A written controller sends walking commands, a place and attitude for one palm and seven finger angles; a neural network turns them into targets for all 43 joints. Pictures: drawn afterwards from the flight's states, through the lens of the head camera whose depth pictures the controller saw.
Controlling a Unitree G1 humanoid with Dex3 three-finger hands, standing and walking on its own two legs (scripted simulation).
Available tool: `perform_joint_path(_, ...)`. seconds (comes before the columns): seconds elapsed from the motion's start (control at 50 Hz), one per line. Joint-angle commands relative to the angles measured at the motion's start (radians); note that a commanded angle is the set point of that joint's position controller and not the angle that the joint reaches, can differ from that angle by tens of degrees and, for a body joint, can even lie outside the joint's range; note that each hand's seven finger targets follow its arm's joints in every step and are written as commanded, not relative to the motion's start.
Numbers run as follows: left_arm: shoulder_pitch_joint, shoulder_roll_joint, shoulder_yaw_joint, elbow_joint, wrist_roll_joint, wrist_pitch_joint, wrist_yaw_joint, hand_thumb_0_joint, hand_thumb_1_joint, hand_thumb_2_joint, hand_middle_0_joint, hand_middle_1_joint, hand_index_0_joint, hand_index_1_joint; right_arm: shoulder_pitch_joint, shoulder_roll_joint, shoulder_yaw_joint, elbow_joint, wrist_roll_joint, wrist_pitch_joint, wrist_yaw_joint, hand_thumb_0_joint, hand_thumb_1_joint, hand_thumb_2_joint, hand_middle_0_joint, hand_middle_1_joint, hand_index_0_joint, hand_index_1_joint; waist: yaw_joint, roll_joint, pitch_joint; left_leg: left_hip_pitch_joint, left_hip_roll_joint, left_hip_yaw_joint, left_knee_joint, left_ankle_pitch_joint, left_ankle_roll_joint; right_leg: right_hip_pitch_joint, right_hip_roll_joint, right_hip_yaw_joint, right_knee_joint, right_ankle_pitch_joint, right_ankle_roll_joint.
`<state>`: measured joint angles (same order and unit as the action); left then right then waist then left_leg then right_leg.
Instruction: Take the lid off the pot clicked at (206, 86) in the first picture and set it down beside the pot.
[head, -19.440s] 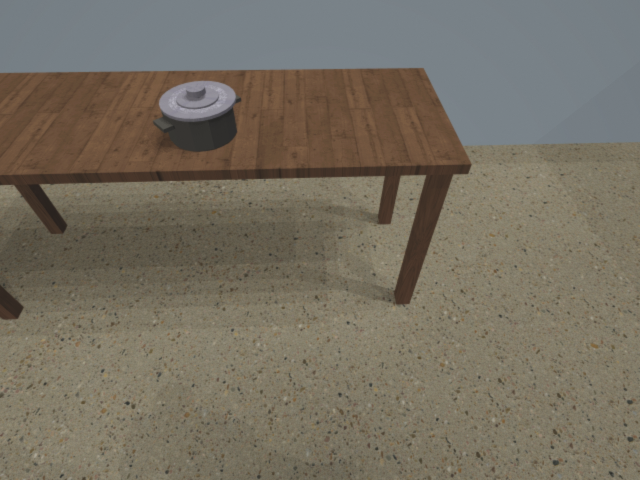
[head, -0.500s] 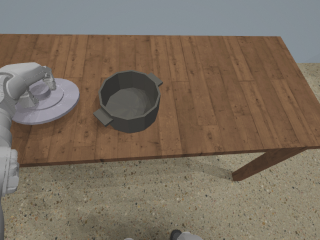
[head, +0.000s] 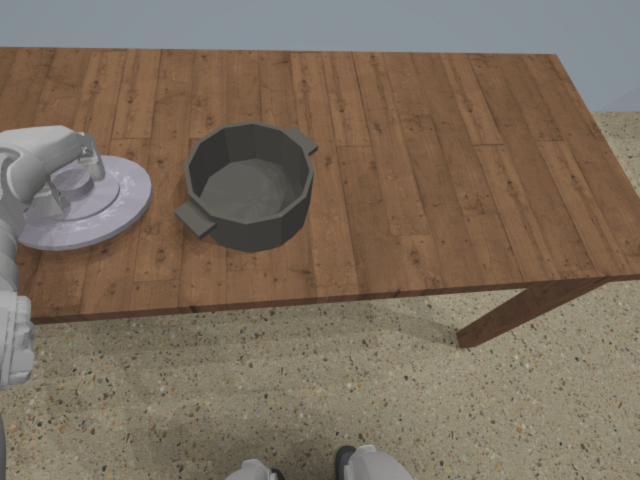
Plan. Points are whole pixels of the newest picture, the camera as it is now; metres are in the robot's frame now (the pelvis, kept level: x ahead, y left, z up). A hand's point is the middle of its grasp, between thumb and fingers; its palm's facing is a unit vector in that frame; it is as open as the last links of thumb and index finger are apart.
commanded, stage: lower the lid onto the table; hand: left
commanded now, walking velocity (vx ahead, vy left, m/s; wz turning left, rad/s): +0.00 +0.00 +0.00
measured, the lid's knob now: (73, 183) +0.51 +0.29 +0.00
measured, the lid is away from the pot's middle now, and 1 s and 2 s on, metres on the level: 0.23 0.23 0.23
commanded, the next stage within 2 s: open the fingers wide in 0.30 s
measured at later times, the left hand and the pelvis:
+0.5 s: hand (72, 198) +0.48 +0.29 +0.00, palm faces -0.49 -0.09 -0.87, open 7.8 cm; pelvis -0.01 +0.00 -0.01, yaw -1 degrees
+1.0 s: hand (67, 205) +0.47 +0.29 +0.00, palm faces -0.49 -0.07 -0.87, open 8.6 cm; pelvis -0.01 +0.00 -0.02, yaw -1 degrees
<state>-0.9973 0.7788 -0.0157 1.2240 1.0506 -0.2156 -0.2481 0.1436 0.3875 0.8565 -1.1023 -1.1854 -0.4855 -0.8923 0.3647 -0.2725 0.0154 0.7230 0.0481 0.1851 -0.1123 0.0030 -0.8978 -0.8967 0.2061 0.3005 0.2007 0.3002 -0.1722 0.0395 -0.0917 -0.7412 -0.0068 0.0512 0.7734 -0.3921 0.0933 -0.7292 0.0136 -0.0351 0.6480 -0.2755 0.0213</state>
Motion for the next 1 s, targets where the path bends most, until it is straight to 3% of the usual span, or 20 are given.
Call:
perform_joint_path(0.0,-0.52,0.364,0.085,-0.222,-0.022,-0.007,0.07,0.0,0.667,1.001,-1.104,-1.19,-0.724,-1.043,0.191,-0.208,-0.057,-0.024,0.0,0.002,-0.019,0.0,-0.9,-0.9,0.2,0.3,0.2,0.3,-0.011,0.158,-0.488,0.434,0.027,-0.085,-0.02,0.578,-0.04,0.057,0.051,-0.029,-0.012,0.227,-0.068)
perform_joint_path(0.06,-0.558,0.378,0.098,-0.286,-0.012,-0.012,0.081,0.0,0.667,1.001,-1.104,-1.19,-0.724,-1.043,0.204,-0.205,-0.062,-0.022,-0.007,0.0,-0.019,0.0,-0.9,-0.9,0.2,0.3,0.2,0.3,-0.008,0.246,-0.554,0.516,0.036,-0.1,-0.003,0.683,-0.059,0.025,0.05,-0.033,0.001,0.239,-0.07)
perform_joint_path(0.12,-0.533,0.37,0.093,-0.233,-0.017,0.005,0.091,0.0,0.667,1.001,-1.104,-1.19,-0.724,-1.043,0.203,-0.209,-0.057,-0.026,-0.008,0.004,-0.019,0.0,-0.9,-0.9,0.2,0.3,0.2,0.3,-0.021,0.184,-0.535,0.455,0.032,-0.09,0.005,0.623,-0.047,0.026,0.053,-0.034,0.008,0.235,-0.064)
perform_joint_path(0.18,-0.541,0.327,0.066,-0.212,-0.008,0.018,0.093,0.0,0.667,1.001,-1.104,-1.19,-0.724,-1.043,0.211,-0.209,-0.059,-0.015,-0.008,0.007,-0.014,0.0,-0.9,-0.9,0.2,0.3,0.2,0.3,-0.025,0.208,-0.514,0.466,0.04,-0.104,0.015,0.659,-0.059,-0.028,0.056,-0.044,0.018,0.215,-0.067)
perform_joint_path(0.22,-0.512,0.365,0.086,-0.16,-0.001,0.027,0.095,0.0,0.667,1.001,-1.104,-1.19,-0.724,-1.043,0.211,-0.213,-0.052,-0.023,-0.006,0.011,-0.012,0.0,-0.9,-0.9,0.2,0.3,0.2,0.3,-0.024,0.166,-0.489,0.401,0.031,-0.091,0.024,0.594,-0.048,-0.014,0.059,-0.039,0.026,0.206,-0.066)
perform_joint_path(0.26,-0.532,0.334,0.061,-0.163,0.002,0.029,0.089,0.0,0.667,1.001,-1.104,-1.19,-0.724,-1.043,0.214,-0.212,-0.053,-0.022,-0.006,0.012,-0.01,0.0,-0.9,-0.9,0.2,0.3,0.2,0.3,-0.027,0.197,-0.492,0.405,0.033,-0.093,0.031,0.616,-0.051,-0.033,0.06,-0.041,0.035,0.209,-0.068)
perform_joint_path(0.28,-0.53,0.356,0.08,-0.174,0.01,0.028,0.089,0.0,0.667,1.001,-1.104,-1.19,-0.724,-1.043,0.221,-0.212,-0.055,-0.024,-0.009,0.015,-0.009,0.0,-0.9,-0.9,0.2,0.3,0.2,0.3,-0.02,0.206,-0.515,0.417,0.033,-0.099,0.038,0.643,-0.055,-0.032,0.061,-0.041,0.04,0.214,-0.069)
perform_joint_path(0.3,-0.516,0.319,0.054,-0.141,0.012,0.033,0.087,0.0,0.667,1.001,-1.104,-1.19,-0.724,-1.043,0.22,-0.207,-0.055,-0.023,-0.007,0.016,-0.008,0.0,-0.9,-0.9,0.2,0.3,0.2,0.3,-0.031,0.195,-0.503,0.414,0.035,-0.099,0.047,0.646,-0.056,-0.055,0.063,-0.044,0.045,0.208,-0.068)
perform_joint_path(0.36,-0.518,0.349,0.07,-0.136,0.011,0.031,0.077,0.0,0.667,1.001,-1.104,-1.19,-0.724,-1.043,0.225,-0.21,-0.052,-0.03,-0.009,0.021,-0.009,0.0,-0.9,-0.9,0.2,0.3,0.2,0.3,-0.033,0.169,-0.516,0.378,0.031,-0.093,0.06,0.631,-0.046,-0.04,0.065,-0.039,0.055,0.218,-0.064)
perform_joint_path(0.38,-0.304,0.272,0.079,-0.101,-0.003,0.032,0.07,0.0,0.667,1.001,-1.104,-1.19,-0.724,-1.043,0.218,-0.186,-0.065,-0.062,-0.003,0.023,0.007,0.0,-0.9,-0.9,0.2,0.3,0.2,0.3,0.028,0.168,-0.534,0.405,0.021,-0.102,0.05,0.7,-0.066,-0.018,0.067,-0.051,0.061,0.229,-0.076)
perform_joint_path(0.42,-0.376,0.273,0.074,-0.199,-0.013,0.028,0.067,0.0,0.638,0.972,-1.062,-1.18,-0.702,-1.041,0.202,-0.197,-0.074,-0.051,-0.011,0.045,0.019,0.0,-0.9,-0.9,0.2,0.3,0.2,0.3,0.01,0.173,-0.55,0.435,0.034,-0.102,0.048,0.705,-0.07,-0.031,0.067,-0.042,0.047,0.231,-0.072)
perform_joint_path(0.46,-0.483,0.312,0.084,-0.25,-0.006,0.03,0.078,0.0,0.61,0.943,-1.021,-1.169,-0.68,-1.038,0.208,-0.201,-0.077,-0.038,-0.012,0.051,0.017,0.0,-0.9,-0.9,0.2,0.3,0.2,0.3,-0.009,0.173,-0.556,0.449,0.039,-0.106,0.045,0.685,-0.063,-0.035,0.067,-0.038,0.043,0.224,-0.068)
perform_joint_path(0.48,-0.476,0.353,0.11,-0.24,0.006,0.029,0.088,0.0,0.595,0.928,-1.001,-1.164,-0.669,-1.036,0.211,-0.198,-0.074,-0.042,-0.008,0.049,0.014,0.0,-0.9,-0.9,0.2,0.3,0.2,0.3,-0.001,0.185,-0.558,0.439,0.033,-0.104,0.043,0.659,-0.061,-0.024,0.066,-0.035,0.042,0.211,-0.068)
perform_joint_path(0.58,-0.43,0.331,0.099,-0.202,0.006,0.041,0.107,0.0,0.522,0.861,-0.899,-1.136,-0.615,-1.026,0.194,-0.197,-0.067,-0.047,-0.005,0.044,0.017,0.0,-0.9,-0.9,0.2,0.3,0.2,0.3,0.008,0.186,-0.515,0.416,0.029,-0.1,0.034,0.637,-0.066,-0.032,0.064,-0.041,0.044,0.2,-0.073)
perform_joint_path(0.64,-0.442,0.269,0.059,-0.195,0.004,0.045,0.106,0.0,0.476,0.824,-0.839,-1.118,-0.583,-1.019,0.192,-0.194,-0.071,-0.043,-0.003,0.041,0.019,0.0,-0.9,-0.9,0.2,0.3,0.2,0.3,-0.005,0.195,-0.502,0.443,0.036,-0.106,0.038,0.666,-0.068,-0.071,0.064,-0.045,0.043,0.196,-0.073)
perform_joint_path(0.7,-0.409,0.314,0.083,-0.138,-0.001,0.05,0.102,0.0,0.429,0.789,-0.78,-1.099,-0.552,-1.011,0.185,-0.2,-0.061,-0.052,0.002,0.038,0.018,0.0,-0.9,-0.9,0.2,0.3,0.2,0.3,-0.004,0.129,-0.46,0.367,0.026,-0.095,0.039,0.561,-0.054,-0.042,0.064,-0.041,0.047,0.174,-0.07)
perform_joint_path(0.72,-0.427,0.288,0.055,-0.142,-0.003,0.051,0.099,0.0,0.414,0.777,-0.76,-1.093,-0.541,-1.009,0.182,-0.201,-0.059,-0.054,0.001,0.036,0.016,0.0,-0.9,-0.9,0.2,0.3,0.2,0.3,-0.013,0.123,-0.456,0.342,0.022,-0.086,0.035,0.521,-0.045,-0.034,0.065,-0.036,0.045,0.175,-0.069)
perform_joint_path(0.86,-0.449,0.332,0.086,-0.191,0.009,0.03,0.092,0.0,0.306,0.691,-0.62,-1.05,-0.468,-0.991,0.189,-0.202,-0.062,-0.06,0.001,0.032,0.009,0.0,-0.9,-0.9,0.2,0.3,0.2,0.3,0.0,0.17,-0.503,0.387,0.03,-0.099,0.052,0.597,-0.059,-0.054,0.061,-0.04,0.065,0.182,-0.071)
perform_joint_path(0.88,-0.465,0.328,0.085,-0.215,0.01,0.031,0.094,0.0,0.291,0.678,-0.6,-1.044,-0.457,-0.989,0.19,-0.201,-0.064,-0.06,-0.002,0.035,0.009,0.0,-0.9,-0.9,0.2,0.3,0.2,0.3,0.002,0.192,-0.526,0.411,0.031,-0.105,0.05,0.627,-0.066,-0.055,0.061,-0.04,0.064,0.189,-0.072)
perform_joint_path(0.98,-0.447,0.273,0.054,-0.164,-0.005,0.043,0.092,0.0,0.216,0.613,-0.499,-1.015,-0.404,-0.979,0.19,-0.198,-0.065,-0.054,0.001,0.035,0.01,0.0,-0.9,-0.9,0.2,0.3,0.2,0.3,-0.015,0.14,-0.486,0.378,0.029,-0.099,0.05,0.561,-0.054,-0.067,0.065,-0.041,0.055,0.163,-0.068)
